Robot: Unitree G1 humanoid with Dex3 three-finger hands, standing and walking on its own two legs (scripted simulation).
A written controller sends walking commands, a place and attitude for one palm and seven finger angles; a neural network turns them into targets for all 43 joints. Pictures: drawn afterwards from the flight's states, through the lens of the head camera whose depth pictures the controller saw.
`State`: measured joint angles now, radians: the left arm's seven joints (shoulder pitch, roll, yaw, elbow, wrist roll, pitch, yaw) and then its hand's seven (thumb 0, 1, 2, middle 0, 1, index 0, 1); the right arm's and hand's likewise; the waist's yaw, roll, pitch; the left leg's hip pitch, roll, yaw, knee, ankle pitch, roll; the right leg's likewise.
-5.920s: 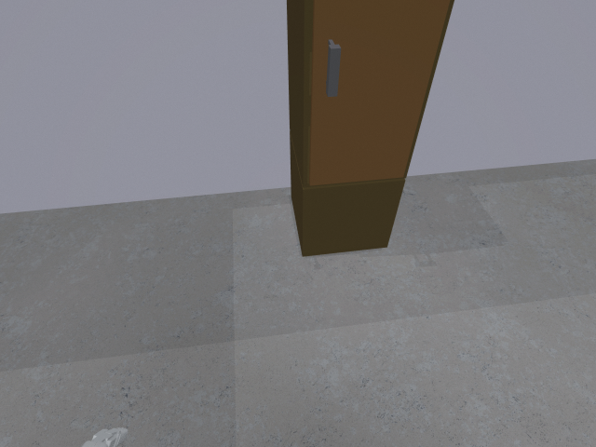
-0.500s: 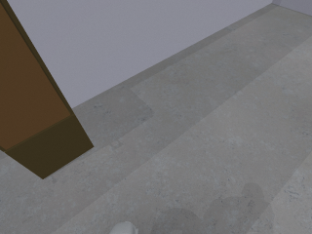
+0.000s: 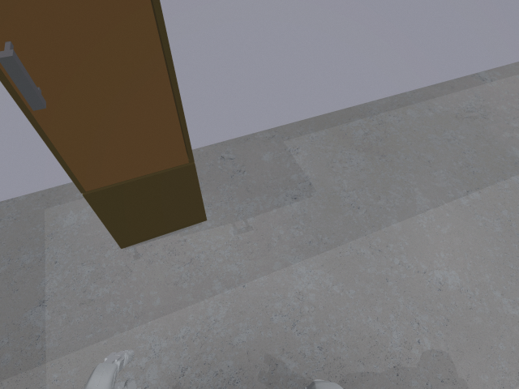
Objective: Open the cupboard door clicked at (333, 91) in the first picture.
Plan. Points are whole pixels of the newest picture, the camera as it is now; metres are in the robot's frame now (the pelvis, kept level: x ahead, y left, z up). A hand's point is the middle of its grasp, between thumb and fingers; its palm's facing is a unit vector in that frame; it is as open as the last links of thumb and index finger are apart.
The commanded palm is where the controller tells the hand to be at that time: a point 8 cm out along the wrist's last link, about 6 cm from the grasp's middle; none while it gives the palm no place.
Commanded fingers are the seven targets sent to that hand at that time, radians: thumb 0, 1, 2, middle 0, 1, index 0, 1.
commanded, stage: turn to face it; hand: left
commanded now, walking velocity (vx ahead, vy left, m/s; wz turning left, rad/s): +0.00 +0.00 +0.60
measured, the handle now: (24, 76) +0.68 +0.54 +0.08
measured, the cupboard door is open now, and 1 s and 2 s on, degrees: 0 0 0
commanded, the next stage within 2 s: take the last steps up to it in 0.62 s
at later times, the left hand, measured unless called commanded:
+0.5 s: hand out of the picture -0.04 +0.18 -0.17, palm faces +0.33 -0.91 -0.26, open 7.4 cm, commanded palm none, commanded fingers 0.00 0.90 0.90 -0.20 -0.30 -0.20 -0.30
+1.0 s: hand out of the picture -0.03 +0.19 -0.16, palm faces +0.41 -0.89 -0.22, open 7.4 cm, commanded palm none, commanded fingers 0.00 0.90 0.90 -0.20 -0.30 -0.20 -0.30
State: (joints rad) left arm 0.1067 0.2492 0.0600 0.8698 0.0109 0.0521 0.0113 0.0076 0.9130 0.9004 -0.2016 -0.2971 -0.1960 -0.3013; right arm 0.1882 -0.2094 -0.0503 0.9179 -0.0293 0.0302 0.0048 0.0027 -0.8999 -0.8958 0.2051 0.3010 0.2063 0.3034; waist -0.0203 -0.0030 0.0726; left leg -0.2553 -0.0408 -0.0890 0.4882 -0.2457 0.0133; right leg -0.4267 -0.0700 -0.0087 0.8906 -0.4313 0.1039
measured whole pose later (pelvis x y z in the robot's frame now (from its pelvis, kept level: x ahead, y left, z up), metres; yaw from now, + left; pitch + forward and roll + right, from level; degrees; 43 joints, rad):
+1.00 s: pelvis +0.00 -0.01 +0.00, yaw +24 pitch -1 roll +1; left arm 0.25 0.19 0.03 1.00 0.03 0.02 -0.01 0.01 0.91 0.90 -0.20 -0.30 -0.20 -0.30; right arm 0.27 -0.18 -0.04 1.02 -0.03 0.00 -0.01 0.00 -0.91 -0.90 0.20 0.30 0.21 0.30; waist -0.02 0.01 -0.01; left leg -0.19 -0.02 0.02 0.43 -0.23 0.03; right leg -0.26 -0.06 -0.08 0.66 -0.41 0.05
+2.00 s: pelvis +0.27 +0.12 -0.01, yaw +25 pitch -2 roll +2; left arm 0.16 0.18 0.03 0.98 0.03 -0.01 0.02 0.00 0.92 0.90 -0.20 -0.30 -0.19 -0.30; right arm 0.27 -0.14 -0.04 1.07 -0.02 0.00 -0.03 -0.01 -0.92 -0.90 0.20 0.30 0.20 0.30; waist -0.01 0.00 0.06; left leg -0.17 0.03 0.14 0.62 -0.41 -0.01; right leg -0.37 -0.08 -0.08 0.61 -0.18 -0.01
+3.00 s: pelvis +0.18 +0.13 +0.00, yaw +25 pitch -2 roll +1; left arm 0.32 0.14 0.03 1.04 0.03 0.00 0.01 0.02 0.93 0.90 -0.20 -0.30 -0.20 -0.30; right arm 0.37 -0.14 0.00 1.04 -0.03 -0.01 -0.04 0.00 -0.90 -0.90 0.20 0.30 0.20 0.30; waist 0.00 0.00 0.00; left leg -0.19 -0.01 0.06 0.46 -0.24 0.02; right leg -0.27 0.02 -0.08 0.47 -0.17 -0.07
